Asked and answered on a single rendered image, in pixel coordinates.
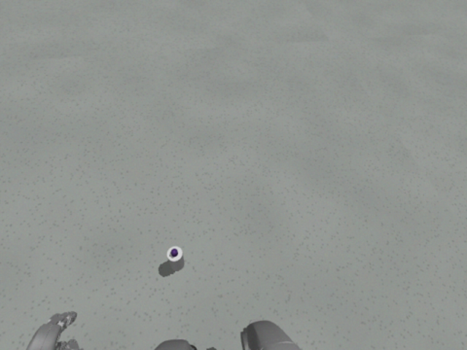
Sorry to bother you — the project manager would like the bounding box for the bottle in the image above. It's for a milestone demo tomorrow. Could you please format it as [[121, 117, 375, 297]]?
[[167, 246, 185, 271]]

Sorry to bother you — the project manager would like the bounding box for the left robot hand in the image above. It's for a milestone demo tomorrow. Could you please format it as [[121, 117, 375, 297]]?
[[26, 311, 83, 350]]

